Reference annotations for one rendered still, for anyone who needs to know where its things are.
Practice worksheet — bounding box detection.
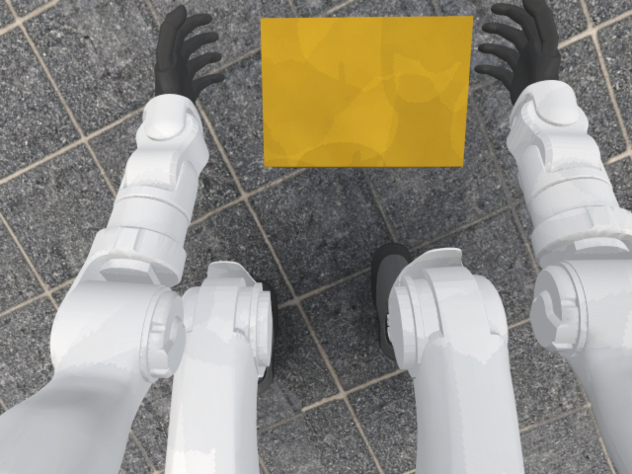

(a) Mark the right robot forearm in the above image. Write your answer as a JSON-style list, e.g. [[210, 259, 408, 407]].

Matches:
[[507, 80, 632, 269]]

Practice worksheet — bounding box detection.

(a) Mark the robot right upper arm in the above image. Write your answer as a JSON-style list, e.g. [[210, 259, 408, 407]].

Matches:
[[529, 260, 632, 474]]

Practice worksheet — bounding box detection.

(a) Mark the robot left foot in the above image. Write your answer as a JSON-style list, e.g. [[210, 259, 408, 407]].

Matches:
[[254, 279, 278, 395]]

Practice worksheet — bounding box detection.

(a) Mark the robot right foot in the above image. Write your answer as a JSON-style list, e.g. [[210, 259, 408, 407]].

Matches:
[[371, 243, 413, 361]]

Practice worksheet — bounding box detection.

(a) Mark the robot right hand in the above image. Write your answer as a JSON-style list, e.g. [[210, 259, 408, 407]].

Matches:
[[474, 0, 561, 106]]

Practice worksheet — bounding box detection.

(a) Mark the robot foot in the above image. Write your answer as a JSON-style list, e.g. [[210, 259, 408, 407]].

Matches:
[[254, 279, 278, 395], [371, 243, 413, 361]]

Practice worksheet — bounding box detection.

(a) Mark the robot left hand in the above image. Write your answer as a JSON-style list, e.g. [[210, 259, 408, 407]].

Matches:
[[154, 4, 225, 106]]

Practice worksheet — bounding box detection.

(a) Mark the left robot forearm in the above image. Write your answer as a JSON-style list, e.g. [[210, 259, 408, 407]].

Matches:
[[50, 94, 209, 367]]

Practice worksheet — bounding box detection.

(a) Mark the carton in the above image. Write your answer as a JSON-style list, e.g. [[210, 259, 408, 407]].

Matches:
[[261, 16, 473, 168]]

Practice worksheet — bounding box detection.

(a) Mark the robot left upper arm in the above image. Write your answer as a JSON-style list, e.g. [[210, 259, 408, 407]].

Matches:
[[0, 280, 186, 474]]

